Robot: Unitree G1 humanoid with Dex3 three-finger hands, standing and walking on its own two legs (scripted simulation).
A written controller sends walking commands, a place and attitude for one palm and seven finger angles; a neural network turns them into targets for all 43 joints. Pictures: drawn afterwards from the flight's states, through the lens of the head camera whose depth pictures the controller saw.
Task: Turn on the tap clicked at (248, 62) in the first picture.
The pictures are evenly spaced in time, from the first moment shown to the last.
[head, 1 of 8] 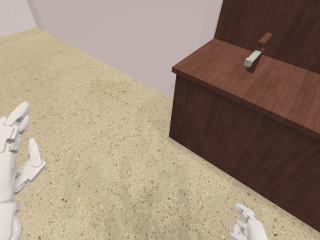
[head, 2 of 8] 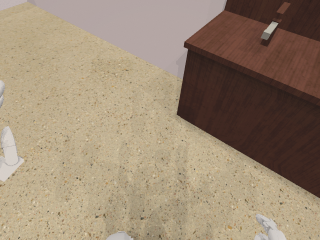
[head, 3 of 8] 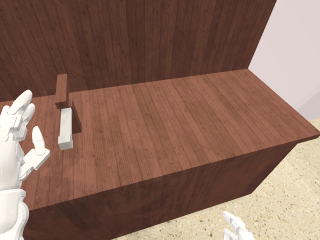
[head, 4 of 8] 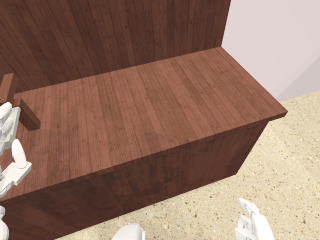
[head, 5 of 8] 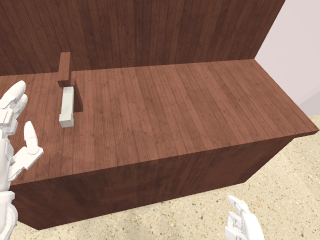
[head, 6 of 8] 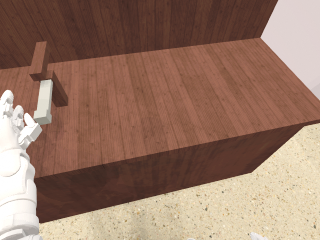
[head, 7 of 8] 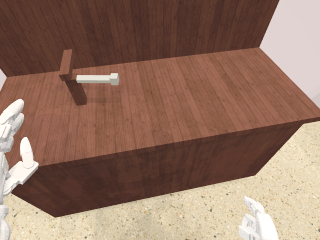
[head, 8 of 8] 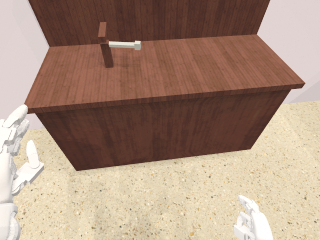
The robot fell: no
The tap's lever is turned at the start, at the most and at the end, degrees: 0 78 78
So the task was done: yes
